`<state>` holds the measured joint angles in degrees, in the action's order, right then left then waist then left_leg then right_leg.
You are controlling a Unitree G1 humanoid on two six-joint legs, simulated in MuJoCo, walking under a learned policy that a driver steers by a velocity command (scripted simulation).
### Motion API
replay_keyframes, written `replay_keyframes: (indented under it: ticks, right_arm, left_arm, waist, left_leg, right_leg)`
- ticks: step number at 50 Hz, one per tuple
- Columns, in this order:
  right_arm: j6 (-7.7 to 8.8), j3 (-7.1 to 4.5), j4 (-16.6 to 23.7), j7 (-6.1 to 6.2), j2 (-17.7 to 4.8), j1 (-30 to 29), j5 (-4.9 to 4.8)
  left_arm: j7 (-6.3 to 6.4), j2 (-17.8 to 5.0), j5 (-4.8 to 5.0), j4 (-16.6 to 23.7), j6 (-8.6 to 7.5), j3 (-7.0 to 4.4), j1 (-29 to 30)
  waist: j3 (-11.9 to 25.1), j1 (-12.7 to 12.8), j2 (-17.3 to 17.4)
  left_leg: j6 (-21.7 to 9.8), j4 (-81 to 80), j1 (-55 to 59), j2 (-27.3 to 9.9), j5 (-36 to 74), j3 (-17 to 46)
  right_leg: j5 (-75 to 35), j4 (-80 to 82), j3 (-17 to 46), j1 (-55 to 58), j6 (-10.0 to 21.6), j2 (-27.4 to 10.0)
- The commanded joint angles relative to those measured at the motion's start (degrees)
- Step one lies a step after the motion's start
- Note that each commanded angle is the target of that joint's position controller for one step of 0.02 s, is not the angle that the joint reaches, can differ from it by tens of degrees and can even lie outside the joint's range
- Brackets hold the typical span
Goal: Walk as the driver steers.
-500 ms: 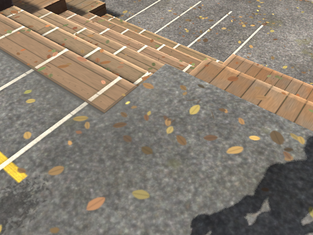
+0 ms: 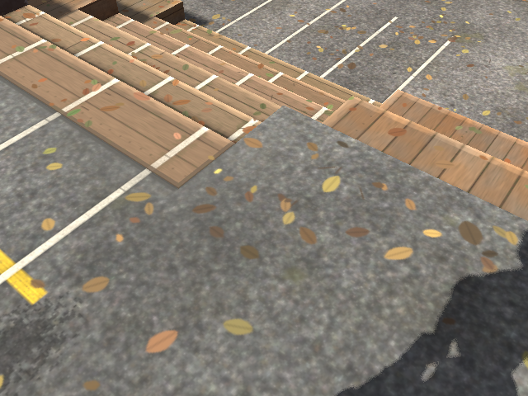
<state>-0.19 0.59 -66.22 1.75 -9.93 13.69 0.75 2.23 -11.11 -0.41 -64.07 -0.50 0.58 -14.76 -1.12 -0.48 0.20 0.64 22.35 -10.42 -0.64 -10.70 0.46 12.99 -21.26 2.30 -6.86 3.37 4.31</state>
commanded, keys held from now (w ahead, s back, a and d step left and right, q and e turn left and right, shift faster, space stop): shift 0.32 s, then w+shift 0.68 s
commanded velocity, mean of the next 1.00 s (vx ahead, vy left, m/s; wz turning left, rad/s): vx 0.46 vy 0.00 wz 0.00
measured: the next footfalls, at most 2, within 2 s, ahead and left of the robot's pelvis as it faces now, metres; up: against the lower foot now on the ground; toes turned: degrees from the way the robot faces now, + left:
left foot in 0.66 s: +0.16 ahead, +0.16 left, +0.00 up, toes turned +4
right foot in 1.12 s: +0.62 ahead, -0.02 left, +0.00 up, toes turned -4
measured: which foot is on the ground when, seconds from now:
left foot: down 0.00-0.38, up 0.40-0.64, down 0.66-1.00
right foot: down 0.00-0.66, up 0.68-1.00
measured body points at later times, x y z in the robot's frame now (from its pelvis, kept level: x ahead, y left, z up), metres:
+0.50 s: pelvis +0.04 +0.01 +0.00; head +0.03 +0.02 +0.45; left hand -0.02 +0.25 -0.16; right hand +0.07 -0.23 -0.15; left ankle +0.02 +0.12 -0.70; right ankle -0.02 -0.08 -0.74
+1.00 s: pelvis +0.29 +0.08 -0.01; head +0.31 +0.09 +0.44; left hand +0.51 +0.30 -0.11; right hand +0.18 -0.14 -0.15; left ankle +0.12 +0.15 -0.74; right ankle +0.49 -0.06 -0.68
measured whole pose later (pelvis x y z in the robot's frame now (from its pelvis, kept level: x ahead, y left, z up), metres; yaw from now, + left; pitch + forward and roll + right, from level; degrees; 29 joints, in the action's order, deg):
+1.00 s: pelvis +0.29 +0.08 -0.01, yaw +0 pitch +2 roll +0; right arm 7.2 -1.4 -62.0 -0.4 -8.9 30.7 0.7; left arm -3.8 -12.9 -2.0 -47.5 -2.6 -2.4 0.7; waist 0.6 -4.1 -1.4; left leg -2.9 3.6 10.8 3.4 -17.1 -3.5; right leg -2.0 -44.1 -3.9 -43.7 3.5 -5.3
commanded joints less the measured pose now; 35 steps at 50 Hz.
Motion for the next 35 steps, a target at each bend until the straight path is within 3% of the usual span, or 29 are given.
replay_keyframes:
  ticks: [1,16,17,18,19,20,21,22,24,26,29,31,32,33,34,35]
  right_arm:
    - [0.26,-0.56,0.4,0.25,-4.7,2.6,-0.03]
    - [0.21,-0.27,-1.0,0.65,-3.4,4.3,-0.1]
    - [0.12,-0.31,-1.1,0.58,-3.3,5.1,0.05]
    - [-0.18,-0.94,-0.3,0.31,-4.5,4.6,0.22]
    - [-0.44,-1.45,1.6,-0.29,-5.6,1.5,0.76]
    - [-0.27,-1.2,4.4,-1.11,-3.9,-2.9,1.35]
    - [0.3,-0.97,7.4,-1.52,-2.9,-7.9,1.63]
    - [1.07,-1.54,9.1,-1.78,-4.3,-10.6,1.57]
    - [2.83,-2.4,9.4,-2.82,-5.3,-7.9,1.46]
    - [3.62,-3.01,10.1,-3.56,-5.6,-6.5,0.58]
    - [3.15,-3.4,11.9,-3.77,-5.0,-7.0,-0.05]
    - [3.17,-3.91,10.2,-3.33,-4.8,-0.4,-0.18]
    - [3.58,-4.7,8.2,-2.82,-5.9,6.2,-0.03]
    - [4.58,-6.06,5.3,-2.06,-9.5,17.0,0.62]
    - [5.16,-6.89,4.1,-1.74,-15.6,23.8,1.66]
    - [4.7,-5.7,5.4,-1.88,-11.6,15.9,1.7]
  left_arm:
    - [0.21,-5.2,0.0,0.6,-0.38,-0.76,-2.7]
    - [0.45,-3.4,-0.01,-0.7,-0.51,-0.59,-5.0]
    - [0.39,-3.9,-0.11,-0.9,-0.37,-0.84,-6.2]
    - [0.23,-6.6,-0.13,-0.8,0.1,-1.93,-7.1]
    - [-0.11,-8.1,-0.45,-0.8,0.48,-2.65,-10.0]
    - [-0.3,-9.5,-0.4,-1.3,0.59,-3.41,-12.9]
    - [-0.33,-8.9,-0.39,-0.8,0.23,-3.64,-12.5]
    - [-0.48,-7.9,-0.87,-0.3,-0.52,-3.67,-12.3]
    - [-0.62,-8.6,-0.94,1.4,-2.29,-4.21,-9.1]
    - [-0.6,-8.5,-0.35,3.0,-3.67,-4.48,-6.5]
    - [-0.89,-8.9,-0.12,4.3,-4.17,-4.91,-4.8]
    - [-1.2,-9.8,0.07,5.2,-4.19,-5.43,-3.4]
    - [-1.43,-9.6,-0.2,5.9,-4.56,-5.34,-2.8]
    - [-1.79,-7.6,-1.09,7.0,-5.25,-4.71,-1.1]
    - [-2.48,-1.4,-0.8,11.9,-6.15,-3.19,2.3]
    - [-2.96,-4.2,-1.8,12.9,-6.03,-3.74,3.8]
  waist:
    - [-2.0,0.0,0.2]
    - [-2.4,0.0,0.1]
    - [-0.1,0.4,-0.6]
    - [-0.9,0.9,-2.7]
    - [-4.4,2.7,-4.3]
    - [-8.3,4.6,-8.9]
    - [-12.7,5.7,-10.3]
    - [-12.6,5.7,-7.3]
    - [-6.9,2.5,-3.8]
    - [-3.8,0.7,-5.8]
    - [-5.9,-0.4,-8.8]
    - [-5.6,-3.5,-4.9]
    - [-3.4,-6.3,-0.9]
    - [1.2,-11.4,8.6]
    - [3.5,-11.4,25.1]
    - [0.3,-6.3,14.7]
  left_leg:
    - [-1.7,-2.5,1.3,-4.1,4.0,4.2]
    - [-1.7,-1.7,1.3,-4.1,5.0,4.0]
    - [-2.1,-0.8,1.6,-2.5,-3.8,2.8]
    - [-3.1,3.5,-1.3,0.4,-17.9,0.6]
    - [-3.7,7.9,-9.6,1.6,-26.3,0.4]
    - [-3.4,14.9,-16.9,2.8,-23.5,-3.2]
    - [-3.2,22.0,-23.1,0.1,-15.4,-3.9]
    - [-3.2,27.3,-27.9,-1.9,-13.7,-1.5]
    - [-3.1,28.6,-29.2,-3.9,-9.3,0.3]
    - [-3.0,24.1,-23.1,-3.3,-7.3,-0.8]
    - [-3.1,12.6,-10.6,-1.7,-8.0,-4.2]
    - [-3.1,6.2,2.7,0.8,-3.7,-8.8]
    - [-3.3,5.1,12.8,2.5,-5.7,-9.4]
    - [-4.5,0.8,24.1,-3.8,-13.9,0.4]
    - [-8.7,-13.7,28.3,-19.8,-38.2,31.5]
    - [-10.5,-15.9,21.3,-21.7,-43.1,40.6]
  right_leg:
    - [-6.7,4.6,6.8,-4.2,1.4,-7.6]
    - [-9.5,3.6,6.3,-3.4,1.4,-7.6]
    - [2.6,4.7,6.5,-2.6,2.0,-6.6]
    - [21.2,5.1,8.3,-3.6,4.0,-6.0]
    - [35.8,8.2,14.1,-3.7,6.6,-8.9]
    - [44.2,13.4,22.7,-2.6,9.9,-14.8]
    - [41.2,17.1,28.9,-3.0,12.6,-20.4]
    - [34.6,18.3,30.7,-1.1,13.4,-22.3]
    - [23.7,16.6,25.3,4.4,11.9,-20.6]
    - [18.7,16.5,18.4,2.4,9.8,-17.1]
    - [18.2,16.0,13.0,-7.0,9.1,-15.1]
    - [18.4,10.4,10.3,-14.7,9.4,-13.9]
    - [12.9,3.0,8.3,-20.0,9.0,-11.9]
    - [5.0,-16.9,2.0,-26.2,7.5,-6.8]
    - [14.4,-38.3,-3.6,-40.5,4.7,0.5]
    - [9.2,-48.0,3.0,-44.9,6.0,-1.9]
